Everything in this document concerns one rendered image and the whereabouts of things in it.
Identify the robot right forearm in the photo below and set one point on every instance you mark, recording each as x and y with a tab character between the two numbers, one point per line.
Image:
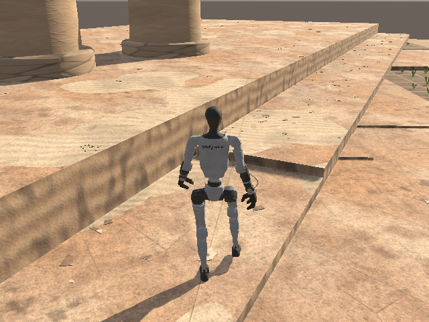
247	181

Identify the robot left hand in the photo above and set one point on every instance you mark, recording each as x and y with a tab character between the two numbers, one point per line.
183	185

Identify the right robot upper arm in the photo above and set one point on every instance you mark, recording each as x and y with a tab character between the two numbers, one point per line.
238	153

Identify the robot right hand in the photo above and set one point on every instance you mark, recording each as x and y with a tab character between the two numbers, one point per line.
252	200

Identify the robot left thigh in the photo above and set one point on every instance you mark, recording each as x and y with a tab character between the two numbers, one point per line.
198	204

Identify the humanoid robot head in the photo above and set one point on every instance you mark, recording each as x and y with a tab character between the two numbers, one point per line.
213	116

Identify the robot left forearm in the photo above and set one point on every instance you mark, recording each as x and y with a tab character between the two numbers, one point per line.
183	174

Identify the left robot upper arm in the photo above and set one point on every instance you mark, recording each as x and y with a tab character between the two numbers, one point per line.
189	152

